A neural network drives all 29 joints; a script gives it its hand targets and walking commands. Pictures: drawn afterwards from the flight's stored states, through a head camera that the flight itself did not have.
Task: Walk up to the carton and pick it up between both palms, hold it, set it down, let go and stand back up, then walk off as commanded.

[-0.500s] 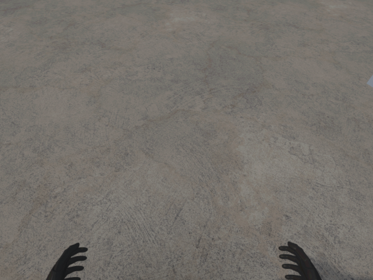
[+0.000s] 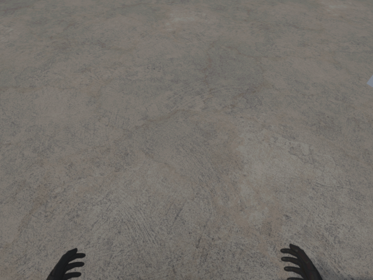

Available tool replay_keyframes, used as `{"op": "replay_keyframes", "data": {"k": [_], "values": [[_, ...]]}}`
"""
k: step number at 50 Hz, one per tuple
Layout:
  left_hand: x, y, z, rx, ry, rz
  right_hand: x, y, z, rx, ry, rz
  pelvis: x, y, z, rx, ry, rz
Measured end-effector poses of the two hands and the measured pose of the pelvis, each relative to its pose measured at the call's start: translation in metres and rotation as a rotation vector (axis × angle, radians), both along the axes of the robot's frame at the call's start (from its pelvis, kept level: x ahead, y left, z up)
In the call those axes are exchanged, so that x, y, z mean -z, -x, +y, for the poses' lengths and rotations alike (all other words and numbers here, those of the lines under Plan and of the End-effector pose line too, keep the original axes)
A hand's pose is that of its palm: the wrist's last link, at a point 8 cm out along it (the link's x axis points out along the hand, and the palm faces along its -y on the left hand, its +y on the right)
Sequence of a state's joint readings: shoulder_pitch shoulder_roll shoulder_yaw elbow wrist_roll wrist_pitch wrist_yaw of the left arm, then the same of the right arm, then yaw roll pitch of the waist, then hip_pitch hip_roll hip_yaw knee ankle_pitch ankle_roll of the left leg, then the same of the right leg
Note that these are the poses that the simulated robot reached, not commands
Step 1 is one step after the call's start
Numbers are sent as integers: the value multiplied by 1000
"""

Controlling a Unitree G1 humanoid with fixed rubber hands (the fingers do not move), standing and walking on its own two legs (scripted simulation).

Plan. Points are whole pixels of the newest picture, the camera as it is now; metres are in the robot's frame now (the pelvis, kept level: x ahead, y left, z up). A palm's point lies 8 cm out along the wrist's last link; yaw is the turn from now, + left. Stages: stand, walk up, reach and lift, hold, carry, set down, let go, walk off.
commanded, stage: stand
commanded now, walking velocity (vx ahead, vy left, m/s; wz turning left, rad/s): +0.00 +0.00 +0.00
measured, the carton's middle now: out of the picture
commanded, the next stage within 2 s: walk up in 1.42 s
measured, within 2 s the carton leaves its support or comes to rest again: neither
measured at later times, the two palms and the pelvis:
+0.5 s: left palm out of the picture +0.11 +0.28 -0.09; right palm out of the picture +0.12 -0.27 -0.09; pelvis -0.01 +0.00 +0.00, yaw +0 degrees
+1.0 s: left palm out of the picture +0.08 +0.28 -0.10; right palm out of the picture +0.09 -0.27 -0.10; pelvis -0.02 +0.00 +0.00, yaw +0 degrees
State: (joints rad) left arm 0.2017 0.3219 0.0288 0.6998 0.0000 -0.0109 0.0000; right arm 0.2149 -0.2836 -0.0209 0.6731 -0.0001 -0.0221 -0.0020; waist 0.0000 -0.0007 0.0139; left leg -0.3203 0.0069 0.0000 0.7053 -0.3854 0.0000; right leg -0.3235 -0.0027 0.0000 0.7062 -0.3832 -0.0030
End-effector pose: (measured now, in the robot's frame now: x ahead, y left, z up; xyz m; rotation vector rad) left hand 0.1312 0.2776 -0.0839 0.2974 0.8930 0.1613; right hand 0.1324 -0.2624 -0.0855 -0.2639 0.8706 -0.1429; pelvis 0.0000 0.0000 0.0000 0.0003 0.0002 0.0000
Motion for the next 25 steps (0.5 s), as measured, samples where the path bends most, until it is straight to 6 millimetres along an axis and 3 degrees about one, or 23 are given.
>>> {"op": "replay_keyframes", "data": {"k": [25], "values": [[7, 17, 2, -16, 0, 45, 5, 14, -5, 13, 9, 35, 0, 5, 0, 0, 0, -8]]}}
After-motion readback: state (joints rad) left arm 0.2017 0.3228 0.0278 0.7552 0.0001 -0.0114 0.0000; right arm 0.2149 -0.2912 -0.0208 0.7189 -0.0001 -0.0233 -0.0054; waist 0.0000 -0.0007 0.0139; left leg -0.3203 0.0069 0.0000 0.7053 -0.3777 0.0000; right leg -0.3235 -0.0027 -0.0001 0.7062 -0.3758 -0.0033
